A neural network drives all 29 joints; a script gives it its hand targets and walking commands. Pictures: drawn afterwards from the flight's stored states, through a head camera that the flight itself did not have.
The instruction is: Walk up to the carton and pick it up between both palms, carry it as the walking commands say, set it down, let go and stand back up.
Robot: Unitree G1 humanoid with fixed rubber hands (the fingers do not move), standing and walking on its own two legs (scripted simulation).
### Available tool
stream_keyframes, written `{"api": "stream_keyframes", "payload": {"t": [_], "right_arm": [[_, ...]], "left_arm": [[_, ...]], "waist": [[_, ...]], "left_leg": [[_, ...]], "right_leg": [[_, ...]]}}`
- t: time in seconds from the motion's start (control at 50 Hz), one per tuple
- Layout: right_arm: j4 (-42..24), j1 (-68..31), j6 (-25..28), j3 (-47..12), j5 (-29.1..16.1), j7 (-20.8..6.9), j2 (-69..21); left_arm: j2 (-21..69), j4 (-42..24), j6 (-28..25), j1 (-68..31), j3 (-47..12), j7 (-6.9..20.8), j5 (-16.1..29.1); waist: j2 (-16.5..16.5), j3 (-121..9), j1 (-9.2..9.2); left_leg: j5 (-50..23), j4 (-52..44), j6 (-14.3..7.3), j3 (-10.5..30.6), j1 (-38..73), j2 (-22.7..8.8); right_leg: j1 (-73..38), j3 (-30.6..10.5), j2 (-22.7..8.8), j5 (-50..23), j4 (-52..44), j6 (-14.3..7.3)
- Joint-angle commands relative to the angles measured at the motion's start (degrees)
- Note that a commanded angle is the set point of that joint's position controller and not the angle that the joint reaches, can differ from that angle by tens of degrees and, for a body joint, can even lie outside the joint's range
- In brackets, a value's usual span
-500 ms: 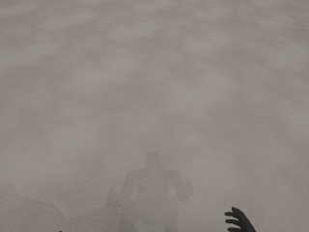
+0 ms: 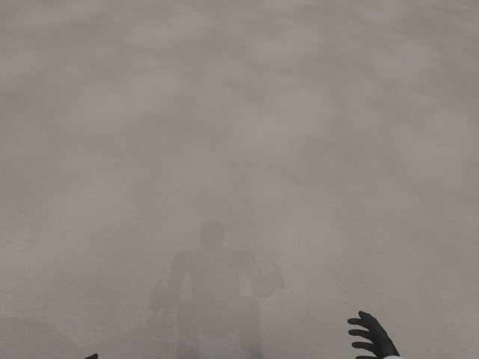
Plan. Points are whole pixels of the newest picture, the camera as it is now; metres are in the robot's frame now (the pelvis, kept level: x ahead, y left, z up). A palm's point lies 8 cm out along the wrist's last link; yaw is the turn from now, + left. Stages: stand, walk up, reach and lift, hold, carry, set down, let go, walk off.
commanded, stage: walk up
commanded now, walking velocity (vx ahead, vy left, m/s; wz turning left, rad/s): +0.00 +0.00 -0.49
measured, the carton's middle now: out of the picture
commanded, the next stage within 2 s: none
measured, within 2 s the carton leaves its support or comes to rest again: neither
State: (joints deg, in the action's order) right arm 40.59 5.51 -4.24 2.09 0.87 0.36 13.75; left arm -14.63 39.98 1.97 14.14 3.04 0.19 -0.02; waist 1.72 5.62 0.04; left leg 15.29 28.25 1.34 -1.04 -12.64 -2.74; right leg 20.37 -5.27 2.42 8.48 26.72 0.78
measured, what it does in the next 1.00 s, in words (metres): steps on the spot, turning right: right foot, then left foot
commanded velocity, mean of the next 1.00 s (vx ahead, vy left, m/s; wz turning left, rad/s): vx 0.00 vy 0.00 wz -0.50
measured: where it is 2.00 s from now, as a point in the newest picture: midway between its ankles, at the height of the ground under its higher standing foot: outside the picture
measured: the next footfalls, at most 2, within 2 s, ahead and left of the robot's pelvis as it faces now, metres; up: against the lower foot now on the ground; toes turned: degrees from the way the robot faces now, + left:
right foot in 0.30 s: +0.03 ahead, -0.12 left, +0.00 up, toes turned -12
left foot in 0.66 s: +0.02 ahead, +0.16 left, +0.00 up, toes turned -17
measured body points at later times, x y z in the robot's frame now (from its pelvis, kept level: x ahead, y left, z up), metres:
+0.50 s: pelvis -0.03 +0.01 +0.00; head +0.01 -0.04 +0.45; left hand +0.15 +0.24 -0.10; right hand +0.01 -0.26 -0.14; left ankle -0.02 +0.19 -0.67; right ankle -0.01 -0.11 -0.74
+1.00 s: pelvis -0.05 +0.06 +0.00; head -0.01 +0.03 +0.44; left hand +0.19 +0.21 -0.13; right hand -0.10 -0.23 -0.13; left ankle -0.02 +0.17 -0.74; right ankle -0.09 -0.08 -0.72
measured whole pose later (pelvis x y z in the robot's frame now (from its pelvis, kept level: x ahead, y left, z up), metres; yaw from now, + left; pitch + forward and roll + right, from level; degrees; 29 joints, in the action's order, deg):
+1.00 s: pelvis -0.05 +0.06 +0.00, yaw -35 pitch +2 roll +2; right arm 41.8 10.8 -2.9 1.9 1.2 0.6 13.8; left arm -15.4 41.4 2.8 14.0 2.9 2.0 0.0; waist 2.3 3.7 0.0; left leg 18.8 28.9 0.5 -18.1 -10.3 -5.0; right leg 25.2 -6.0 -1.3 18.5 40.7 3.0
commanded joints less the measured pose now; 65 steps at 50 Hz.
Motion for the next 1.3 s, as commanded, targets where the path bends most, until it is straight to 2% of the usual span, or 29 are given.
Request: {"api": "stream_keyframes", "payload": {"t": [0.0,0.04,0.16,0.2,0.22,0.24,0.26,0.28,0.32,0.38,0.44,0.52,0.56,0.58,0.6,0.62,0.64,0.72,0.82,0.9,0.94,0.98,1.0,1.04,1.06,1.18,1.22,1.26,1.28], "right_arm": [[-4.1,-5.1,1.5,2.5,0.2,0.7,9.6],[-3.8,-3.6,1.7,2.2,0.4,1.0,7.7],[-1.7,5.6,1.9,3.0,1.4,0.4,10.2],[-1.1,7.5,2.0,2.9,1.4,0.3,10.0],[-1.6,7.4,1.9,2.8,1.1,0.1,9.9],[-3.5,6.9,1.9,2.2,0.5,-0.2,8.0],[-5.6,4.6,1.6,1.1,0.1,-0.2,5.6],[-5.8,2.3,1.1,1.4,0.2,0.1,5.6],[-6.2,-0.8,0.9,2.0,0.6,-0.3,6.6],[-5.1,2.1,1.0,1.9,0.4,-0.6,6.7],[-4.7,2.5,1.1,1.4,0.1,-0.3,6.4],[-3.2,4.0,1.0,0.4,-0.3,0.2,4.8],[-1.2,7.7,1.2,0.5,-0.2,0.7,4.8],[0.1,10.5,1.3,1.0,-0.1,1.0,6.0],[1.0,12.8,1.4,2.0,0.3,1.1,9.5],[1.4,14.2,1.3,3.0,0.9,1.3,14.1],[0.0,8.8,1.0,2.5,1.1,1.2,14.4],[-2.2,-1.8,1.8,1.4,0.0,1.0,8.6],[-1.1,4.2,2.2,1.8,0.6,0.5,9.1],[0.8,11.4,2.9,2.2,1.3,-0.2,10.3],[-0.5,9.5,2.8,2.1,0.8,-0.5,10.8],[-4.8,6.1,2.7,0.3,0.0,-1.2,6.8],[-5.6,3.9,1.9,0.2,0.0,-1.1,6.3],[-6.2,0.1,1.5,0.8,0.0,-1.5,6.6],[-5.3,2.7,1.6,1.0,-0.1,-1.6,7.1],[-2.8,4.7,1.6,-0.3,-0.4,-0.5,5.7],[-0.6,8.2,1.6,-0.6,-0.5,0.4,5.0],[2.1,13.9,1.9,0.5,-0.4,1.1,7.8],[3.0,16.6,2.0,1.5,0.1,1.3,11.3]], "left_arm": [[-7.2,-2.4,1.0,2.2,2.9,1.3,-1.0],[-6.8,-1.9,0.6,2.1,2.7,1.7,-0.3],[-4.6,-3.1,0.3,-2.7,0.3,2.3,-1.1],[-5.3,-2.3,-0.7,-0.5,0.5,2.0,-1.3],[-7.6,-1.5,-1.2,2.7,1.1,1.8,-1.5],[-13.5,-1.0,-1.5,6.1,3.0,1.3,-1.5],[-17.0,-0.8,-1.2,8.4,3.8,0.8,-1.0],[-15.3,-0.1,-0.8,8.7,3.4,0.2,-0.7],[-11.6,-0.6,-0.3,4.6,2.2,-0.5,-1.2],[-10.2,-1.0,-0.4,1.9,1.9,-0.8,-1.2],[-10.3,-0.1,-0.7,3.0,2.3,-0.7,-1.6],[-10.6,0.2,-0.1,1.2,2.6,-0.4,-2.0],[-10.3,0.2,0.0,-0.1,2.2,-0.1,-1.3],[-9.6,-0.3,-0.1,-0.5,1.9,-0.1,-1.0],[-8.0,-1.1,-0.3,-0.4,1.4,0.0,-1.1],[-6.1,-2.6,-0.4,-1.1,1.0,0.2,-1.5],[-5.9,-2.7,0.0,-1.7,1.3,0.3,-2.0],[-7.3,-0.7,0.8,2.3,2.2,2.1,-1.2],[-5.3,-0.7,0.3,-1.3,0.7,2.6,-0.2],[-4.5,-2.6,-0.6,-4.7,0.4,2.2,-0.6],[-7.1,-1.4,-1.3,1.9,1.4,1.8,-0.8],[-16.6,-0.3,-1.1,9.2,4.4,0.7,-1.0],[-14.9,0.5,-0.7,10.5,3.8,0.1,-0.5],[-11.3,-0.1,-0.2,6.0,2.5,-0.6,-1.0],[-10.7,-1.0,-0.1,2.7,2.3,-0.8,-1.0],[-9.7,-0.4,-0.6,2.2,2.4,-0.8,-1.2],[-9.4,-0.9,-0.6,-0.7,2.1,-0.6,-0.8],[-7.9,-1.6,-1.0,-1.8,1.5,-0.6,-0.3],[-6.2,-2.5,-1.1,-1.6,1.2,-0.5,-0.5]], "waist": [[-14.3,1.1,-1.88],[-10.3,1.2,-1.88],[-15.5,-3.7,2.34],[-12.1,-9.9,1.85],[-6.7,-13.4,0.55],[8.8,-16.8,-1.37],[21.2,-16.4,-3.92],[17.6,-13.4,-4.04],[10.1,-6.7,-2.20],[10.5,-9.4,-0.33],[11.2,-11.5,-0.25],[10.7,-9.8,-0.17],[9.1,-9.3,1.63],[6.1,-9.9,3.00],[-1.9,-10.3,3.90],[-18.1,-10.0,4.70],[-18.1,-5.1,2.51],[-12.7,0.9,-1.58],[-14.0,-1.1,0.64],[-12.9,-7.9,3.91],[-6.1,-14.2,0.50],[22.2,-16.7,-4.33],[18.7,-14.1,-4.60],[10.8,-5.2,-3.31],[10.4,-4.1,-1.92],[12.6,-10.7,-0.08],[11.4,-11.1,2.09],[5.0,-12.9,4.99],[-4.4,-13.5,5.94]], "left_leg": [[8.4,-16.6,-7.9,2.0,-3.9,-18.7],[1.8,-13.8,-7.1,-0.9,-1.7,-16.1],[-10.0,-7.3,-8.8,-3.9,8.5,-15.4],[-13.2,1.3,-7.3,-6.5,8.0,-14.1],[-7.8,6.4,-5.5,-8.1,3.2,-11.6],[3.6,17.1,-2.4,-10.6,-7.3,-4.4],[17.6,27.1,-0.1,-6.9,-16.2,0.7],[17.3,32.4,0.0,-1.7,-17.2,1.0],[11.6,32.5,0.6,0.9,-16.8,0.2],[9.3,29.5,0.9,0.9,-14.8,2.2],[10.3,23.2,0.9,1.0,-11.9,3.5],[11.4,9.3,0.6,0.1,-1.4,4.7],[4.4,-2.9,0.2,-2.2,8.4,5.0],[0.2,-7.5,-0.4,-2.2,15.1,2.8],[4.4,-12.2,-2.6,4.7,20.1,-4.7],[10.8,-15.8,-7.0,18.0,17.7,-18.9],[15.5,-18.7,-9.2,16.7,7.4,-25.5],[-0.8,-14.9,-7.8,1.6,2.0,-17.0],[-10.1,-10.7,-6.6,-5.2,7.6,-14.1],[-18.9,-2.8,-8.0,-5.2,11.8,-15.4],[-13.3,6.0,-5.5,-6.6,4.2,-12.5],[18.4,28.2,0.3,-7.5,-15.7,0.9],[19.3,34.0,0.7,-1.5,-16.6,0.6],[14.8,33.4,1.2,0.7,-15.5,-0.3],[12.6,31.6,1.2,0.3,-14.6,-0.2],[13.3,12.9,1.0,-1.5,-3.6,3.9],[9.3,0.1,0.6,-4.2,7.0,5.1],[-1.1,-10.8,-1.1,-3.6,22.6,0.9],[3.7,-15.5,-4.0,4.4,26.8,-8.2]], "right_leg": [[13.1,4.2,-2.1,9.9,39.2,2.4],[13.2,4.7,-2.9,9.5,38.6,2.3],[5.3,6.8,-3.9,15.0,13.4,2.0],[-2.3,6.5,-3.2,12.2,5.3,0.3],[-10.0,3.2,-5.1,-2.9,2.8,-1.6],[-18.4,-12.1,-14.8,-18.7,1.2,-5.8],[-18.3,-26.3,-21.7,-28.0,-4.3,-10.5],[-14.9,-26.8,-21.1,-24.2,-6.9,-11.8],[-8.0,-20.1,-15.1,-12.5,-8.3,-9.0],[-8.5,-16.7,-11.6,-13.6,-7.1,-6.6],[-10.3,-16.5,-10.9,-16.8,-6.5,-7.5],[-2.6,-17.5,-9.1,-6.7,-8.9,-7.0],[3.7,-15.8,-6.6,-1.5,-8.9,-3.7],[8.9,-14.4,-4.9,3.5,-8.5,-1.5],[16.0,-11.3,-1.9,11.9,-2.7,0.9],[22.8,-4.4,1.4,21.4,12.4,1.4],[21.7,-0.6,-1.5,18.2,24.5,2.4],[17.1,5.3,-3.4,9.0,37.5,4.0],[10.8,7.7,-4.1,10.4,21.8,3.8],[3.9,7.2,-4.2,16.3,10.4,1.2],[-9.3,4.0,-4.6,3.5,4.0,-2.3],[-19.3,-25.4,-20.8,-21.9,-2.9,-11.9],[-15.3,-28.4,-20.8,-20.7,-5.3,-13.5],[-5.3,-23.1,-15.1,-8.6,-8.5,-10.3],[-2.6,-21.5,-13.7,-3.1,-9.5,-9.5],[-4.1,-17.2,-9.0,-11.2,-8.3,-7.0],[1.3,-13.9,-6.1,-11.1,-7.8,-4.0],[12.9,-9.7,-2.7,-2.8,-5.3,1.0],[20.4,-6.0,0.0,8.2,2.3,2.8]]}}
